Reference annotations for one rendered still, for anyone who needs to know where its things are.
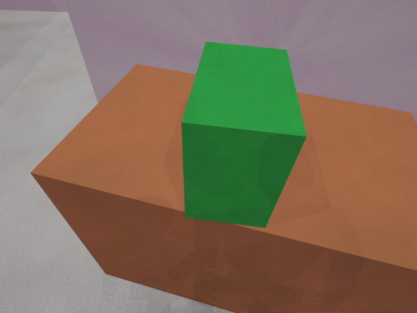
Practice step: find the pedestal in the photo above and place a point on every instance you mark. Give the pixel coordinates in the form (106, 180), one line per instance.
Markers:
(342, 237)

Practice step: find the carton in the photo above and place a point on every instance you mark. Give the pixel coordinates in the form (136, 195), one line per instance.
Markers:
(242, 131)

